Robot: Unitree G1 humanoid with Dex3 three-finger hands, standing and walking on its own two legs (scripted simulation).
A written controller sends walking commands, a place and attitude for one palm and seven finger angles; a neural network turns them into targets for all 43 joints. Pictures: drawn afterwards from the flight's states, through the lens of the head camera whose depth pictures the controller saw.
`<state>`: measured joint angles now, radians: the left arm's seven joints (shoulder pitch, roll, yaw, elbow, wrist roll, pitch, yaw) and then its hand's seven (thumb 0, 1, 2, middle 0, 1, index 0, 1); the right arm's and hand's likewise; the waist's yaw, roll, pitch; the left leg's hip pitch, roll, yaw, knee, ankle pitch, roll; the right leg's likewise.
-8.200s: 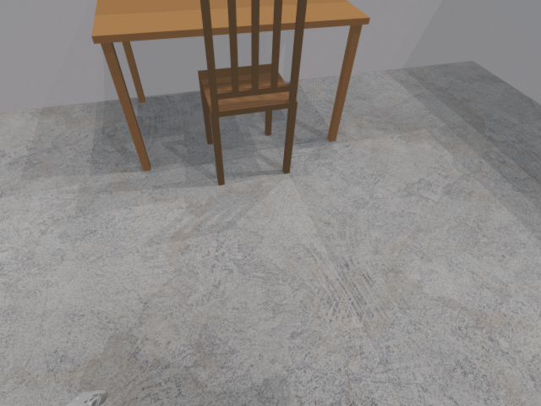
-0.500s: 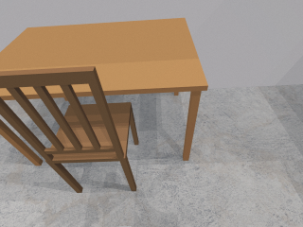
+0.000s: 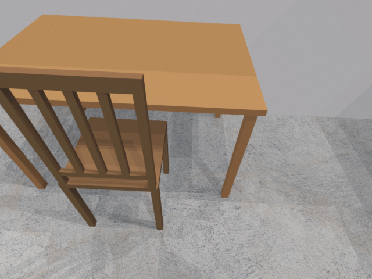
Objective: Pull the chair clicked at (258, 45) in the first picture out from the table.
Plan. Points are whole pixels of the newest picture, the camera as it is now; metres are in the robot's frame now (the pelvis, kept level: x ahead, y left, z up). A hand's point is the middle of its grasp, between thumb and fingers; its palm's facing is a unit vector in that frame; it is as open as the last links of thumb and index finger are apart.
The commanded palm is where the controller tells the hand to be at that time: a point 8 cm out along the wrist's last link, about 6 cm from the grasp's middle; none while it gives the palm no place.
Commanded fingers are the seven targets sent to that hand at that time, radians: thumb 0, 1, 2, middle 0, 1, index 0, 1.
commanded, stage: come to a stop and stand still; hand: left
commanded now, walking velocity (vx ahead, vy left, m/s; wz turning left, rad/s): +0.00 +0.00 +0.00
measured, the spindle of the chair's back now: (89, 138) +0.50 +0.36 -0.06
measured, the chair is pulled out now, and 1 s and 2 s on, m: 0.00 0.00 0.00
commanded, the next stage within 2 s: look again from close up in 0.26 s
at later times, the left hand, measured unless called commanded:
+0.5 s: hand out of the picture +0.00 +0.20 -0.18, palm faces -0.02 -0.98 -0.20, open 7.4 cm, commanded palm none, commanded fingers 0.00 0.90 0.90 -0.20 -0.30 -0.20 -0.30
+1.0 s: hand out of the picture +0.01 +0.17 -0.18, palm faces -0.01 -0.98 -0.21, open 7.3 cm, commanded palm none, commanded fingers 0.00 0.90 0.90 -0.20 -0.30 -0.20 -0.30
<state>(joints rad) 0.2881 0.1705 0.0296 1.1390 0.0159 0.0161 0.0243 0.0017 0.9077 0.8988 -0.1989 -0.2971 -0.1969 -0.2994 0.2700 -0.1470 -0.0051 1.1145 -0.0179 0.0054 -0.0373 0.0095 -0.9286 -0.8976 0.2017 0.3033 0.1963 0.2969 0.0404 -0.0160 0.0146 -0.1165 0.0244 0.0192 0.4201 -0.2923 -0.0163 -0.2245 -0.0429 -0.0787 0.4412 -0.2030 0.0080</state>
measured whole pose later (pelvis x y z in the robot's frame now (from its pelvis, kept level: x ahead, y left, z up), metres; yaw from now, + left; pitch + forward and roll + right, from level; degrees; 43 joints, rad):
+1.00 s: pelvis +0.00 +0.00 +0.00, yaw -2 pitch -2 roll +1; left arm 0.27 0.14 0.00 1.12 0.01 -0.01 0.03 0.00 0.92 0.90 -0.20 -0.30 -0.20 -0.30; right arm 0.31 -0.15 0.02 1.11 -0.02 -0.02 -0.03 0.00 -0.91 -0.90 0.20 0.30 0.20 0.30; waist 0.00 0.02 0.06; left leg -0.10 0.02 0.06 0.46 -0.33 -0.01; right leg -0.24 -0.04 -0.04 0.52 -0.25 0.01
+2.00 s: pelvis +0.03 -0.02 -0.01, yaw +0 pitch +0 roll +0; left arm 0.34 0.14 0.03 1.10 0.03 -0.02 0.01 0.00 0.91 0.90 -0.20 -0.30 -0.20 -0.30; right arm 0.41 -0.10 0.01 1.13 -0.03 -0.02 -0.02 0.00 -0.91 -0.90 0.20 0.30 0.20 0.30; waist 0.01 0.00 0.02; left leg -0.14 0.05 0.01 0.55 -0.41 -0.03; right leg -0.27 -0.03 -0.09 0.61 -0.34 -0.02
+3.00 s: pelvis +0.05 -0.04 +0.00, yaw +2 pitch -2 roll +1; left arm 0.26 0.16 0.01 1.07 0.02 0.00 0.03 0.00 0.93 0.90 -0.20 -0.30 -0.20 -0.30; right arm 0.25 -0.16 -0.01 1.07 -0.02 0.00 -0.03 0.01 -0.94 -0.90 0.20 0.30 0.20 0.30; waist 0.01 0.00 0.06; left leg -0.19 0.01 0.07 0.47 -0.25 0.00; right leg -0.24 -0.02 -0.04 0.51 -0.24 -0.01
